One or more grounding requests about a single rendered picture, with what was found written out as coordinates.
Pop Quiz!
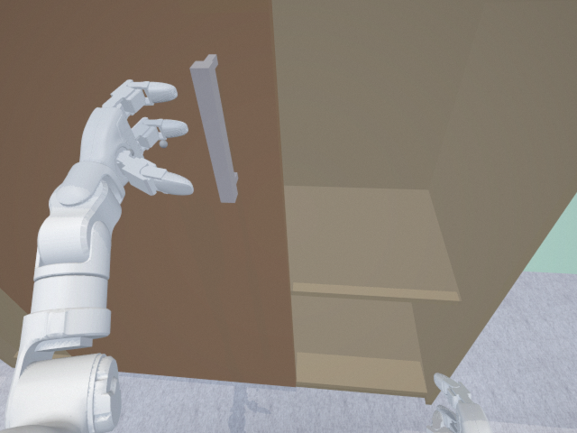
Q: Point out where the robot left hand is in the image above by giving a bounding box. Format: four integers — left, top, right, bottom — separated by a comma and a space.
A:
79, 79, 194, 196

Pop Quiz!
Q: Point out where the left robot forearm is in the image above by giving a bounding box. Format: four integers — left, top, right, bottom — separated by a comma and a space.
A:
5, 161, 125, 428

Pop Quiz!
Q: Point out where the robot left upper arm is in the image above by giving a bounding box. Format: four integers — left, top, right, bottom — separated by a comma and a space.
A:
0, 353, 122, 433

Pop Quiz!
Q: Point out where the wardrobe door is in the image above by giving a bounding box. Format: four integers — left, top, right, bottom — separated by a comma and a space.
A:
0, 288, 70, 355
0, 0, 297, 387

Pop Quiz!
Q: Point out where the handle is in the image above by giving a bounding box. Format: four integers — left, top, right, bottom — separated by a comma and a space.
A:
189, 54, 238, 203

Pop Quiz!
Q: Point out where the robot right hand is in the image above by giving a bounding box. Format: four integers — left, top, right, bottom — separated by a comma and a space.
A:
426, 373, 493, 433

